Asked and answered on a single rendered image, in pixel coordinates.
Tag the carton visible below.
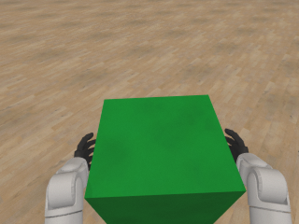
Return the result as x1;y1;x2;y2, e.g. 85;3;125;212
84;94;246;224

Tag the right robot forearm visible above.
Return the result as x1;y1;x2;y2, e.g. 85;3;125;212
235;152;292;224

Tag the left robot forearm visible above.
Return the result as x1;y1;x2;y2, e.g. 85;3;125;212
44;157;89;224

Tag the robot right hand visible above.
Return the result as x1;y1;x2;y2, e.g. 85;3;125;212
224;129;249;163

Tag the robot left hand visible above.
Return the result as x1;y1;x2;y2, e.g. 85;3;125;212
74;133;96;171

